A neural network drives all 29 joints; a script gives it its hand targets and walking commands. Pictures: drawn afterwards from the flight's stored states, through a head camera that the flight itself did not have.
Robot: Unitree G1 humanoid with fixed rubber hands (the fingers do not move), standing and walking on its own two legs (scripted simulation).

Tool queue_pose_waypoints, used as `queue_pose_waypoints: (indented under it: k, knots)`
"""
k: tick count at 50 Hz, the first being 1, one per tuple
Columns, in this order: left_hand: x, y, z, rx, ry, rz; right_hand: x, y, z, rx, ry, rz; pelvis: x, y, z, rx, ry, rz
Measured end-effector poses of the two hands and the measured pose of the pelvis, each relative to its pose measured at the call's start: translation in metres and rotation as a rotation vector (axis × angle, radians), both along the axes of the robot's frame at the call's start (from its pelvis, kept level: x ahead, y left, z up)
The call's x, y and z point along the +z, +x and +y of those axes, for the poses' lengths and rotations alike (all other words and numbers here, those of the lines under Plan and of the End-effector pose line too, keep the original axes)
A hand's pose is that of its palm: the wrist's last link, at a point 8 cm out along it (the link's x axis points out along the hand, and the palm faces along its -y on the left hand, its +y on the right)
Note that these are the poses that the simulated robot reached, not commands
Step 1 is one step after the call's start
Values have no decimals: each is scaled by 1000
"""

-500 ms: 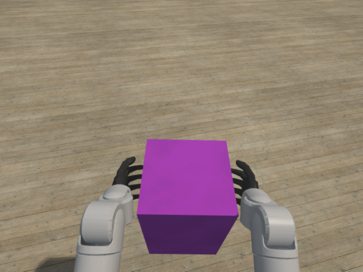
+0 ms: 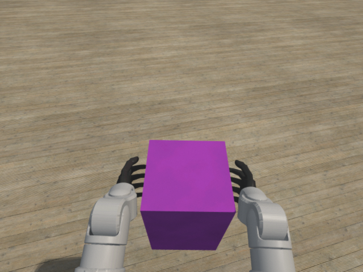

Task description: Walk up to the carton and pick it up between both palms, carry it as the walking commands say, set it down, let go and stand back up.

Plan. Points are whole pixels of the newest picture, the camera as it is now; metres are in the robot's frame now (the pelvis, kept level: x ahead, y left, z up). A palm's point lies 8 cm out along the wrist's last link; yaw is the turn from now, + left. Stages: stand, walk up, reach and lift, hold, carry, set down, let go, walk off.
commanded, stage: carry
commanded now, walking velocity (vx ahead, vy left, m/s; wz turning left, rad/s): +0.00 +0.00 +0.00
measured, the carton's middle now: (185, 199) +0.29 -0.01 +0.00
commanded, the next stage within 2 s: hold in 1.06 s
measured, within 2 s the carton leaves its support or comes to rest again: neither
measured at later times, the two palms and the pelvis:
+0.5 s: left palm (113, 196) +0.27 +0.15 +0.06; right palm (233, 198) +0.27 -0.11 +0.05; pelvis +0.00 +0.02 +0.00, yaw +0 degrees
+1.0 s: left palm (111, 191) +0.28 +0.16 +0.06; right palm (229, 192) +0.28 -0.10 +0.06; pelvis +0.00 +0.03 +0.00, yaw +0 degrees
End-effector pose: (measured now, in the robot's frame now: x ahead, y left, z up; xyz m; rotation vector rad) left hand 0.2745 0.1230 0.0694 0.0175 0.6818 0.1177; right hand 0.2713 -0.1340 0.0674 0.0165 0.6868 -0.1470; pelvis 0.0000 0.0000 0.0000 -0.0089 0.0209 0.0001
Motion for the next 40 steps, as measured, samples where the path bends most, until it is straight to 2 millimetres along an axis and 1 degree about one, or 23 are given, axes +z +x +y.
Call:
queue_pose_waypoints:
  k: [5,8,11,19,25,34,40]
  knots:
    - [-11,-2,5,1,0,13,-10,-1,5,11,-14,14,0,-2,3,-2,-1,-4]
    - [-13,-6,9,11,-10,-5,-9,-3,9,9,-10,-6,-1,-4,6,-4,-3,-9]
    - [-16,-8,12,14,-6,-5,-12,-3,12,19,-15,-5,-1,-3,8,3,-3,-6]
    - [-17,-7,21,19,-17,-9,-12,-2,21,20,-24,-10,-1,-3,16,-1,-4,-6]
    - [-14,-8,27,15,1,-19,-13,-2,27,20,-8,-20,-1,-3,23,-1,-3,-11]
    - [-20,-5,33,14,5,6,-18,2,33,32,-20,6,0,-2,27,5,0,-6]
    - [-14,-2,35,24,-2,-23,-12,6,35,28,-11,-23,0,-2,29,2,0,-5]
